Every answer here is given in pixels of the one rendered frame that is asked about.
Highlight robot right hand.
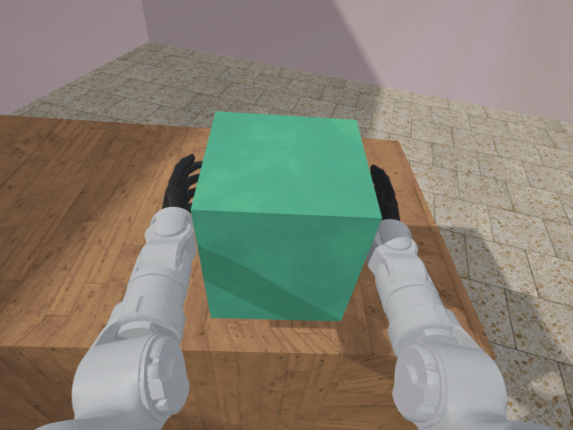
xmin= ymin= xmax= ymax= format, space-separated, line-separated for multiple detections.
xmin=371 ymin=165 xmax=400 ymax=221

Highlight pedestal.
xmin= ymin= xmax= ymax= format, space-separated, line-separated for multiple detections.
xmin=0 ymin=115 xmax=496 ymax=430

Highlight robot left forearm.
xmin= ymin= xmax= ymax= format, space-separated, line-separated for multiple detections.
xmin=72 ymin=207 xmax=196 ymax=412

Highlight robot left hand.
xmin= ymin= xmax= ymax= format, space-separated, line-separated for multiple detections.
xmin=162 ymin=154 xmax=202 ymax=214

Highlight robot left upper arm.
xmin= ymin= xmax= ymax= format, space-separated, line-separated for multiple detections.
xmin=35 ymin=333 xmax=190 ymax=430

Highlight robot right upper arm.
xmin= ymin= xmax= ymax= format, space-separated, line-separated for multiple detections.
xmin=392 ymin=340 xmax=553 ymax=430

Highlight carton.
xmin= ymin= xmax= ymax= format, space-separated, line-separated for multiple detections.
xmin=191 ymin=111 xmax=382 ymax=322

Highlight robot right forearm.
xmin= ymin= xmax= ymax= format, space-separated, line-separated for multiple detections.
xmin=367 ymin=219 xmax=508 ymax=411

